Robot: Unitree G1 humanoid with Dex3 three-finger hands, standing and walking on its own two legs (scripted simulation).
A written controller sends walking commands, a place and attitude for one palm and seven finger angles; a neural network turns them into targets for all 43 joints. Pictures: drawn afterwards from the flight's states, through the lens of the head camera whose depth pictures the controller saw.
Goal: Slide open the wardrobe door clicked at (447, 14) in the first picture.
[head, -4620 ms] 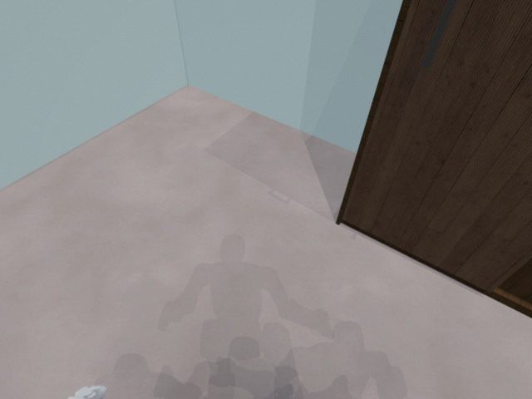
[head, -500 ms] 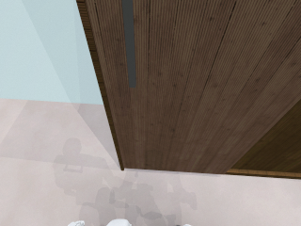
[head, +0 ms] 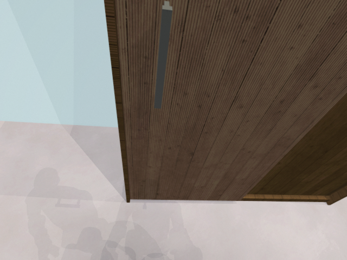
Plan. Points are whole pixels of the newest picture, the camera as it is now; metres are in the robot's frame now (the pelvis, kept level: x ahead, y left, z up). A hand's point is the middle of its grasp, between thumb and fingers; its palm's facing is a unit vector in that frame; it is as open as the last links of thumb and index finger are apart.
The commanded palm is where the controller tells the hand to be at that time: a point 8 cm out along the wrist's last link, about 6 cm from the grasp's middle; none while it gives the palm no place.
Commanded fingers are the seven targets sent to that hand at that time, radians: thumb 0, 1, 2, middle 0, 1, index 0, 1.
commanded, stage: come to a stop and stand still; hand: left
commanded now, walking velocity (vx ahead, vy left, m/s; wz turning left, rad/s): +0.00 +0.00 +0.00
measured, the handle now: (161, 62) +0.51 +0.07 +0.19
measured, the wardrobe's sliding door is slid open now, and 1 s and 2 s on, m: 0.00 0.00 0.00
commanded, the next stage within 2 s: look again from close up in 0.74 s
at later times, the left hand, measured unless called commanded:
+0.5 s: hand out of the picture +0.04 +0.10 -0.18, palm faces +0.05 -0.97 -0.23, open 7.1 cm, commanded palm none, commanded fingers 0.00 0.90 0.90 -0.20 -0.30 -0.20 -0.30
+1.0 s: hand out of the picture -0.02 +0.07 -0.19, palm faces +0.05 -0.99 -0.16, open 7.4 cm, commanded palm none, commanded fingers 0.00 0.90 0.90 -0.20 -0.30 -0.20 -0.30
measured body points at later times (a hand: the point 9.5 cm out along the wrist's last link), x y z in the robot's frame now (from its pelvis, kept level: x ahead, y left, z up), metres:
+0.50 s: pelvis +0.01 -0.09 -0.01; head +0.01 -0.10 +0.44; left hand +0.04 +0.15 -0.16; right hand -0.02 -0.29 -0.18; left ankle +0.01 +0.07 -0.75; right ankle -0.02 -0.17 -0.75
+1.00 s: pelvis +0.01 -0.07 -0.02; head +0.02 -0.08 +0.43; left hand -0.03 +0.13 -0.18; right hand +0.05 -0.31 -0.18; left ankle +0.00 +0.05 -0.76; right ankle -0.02 -0.17 -0.75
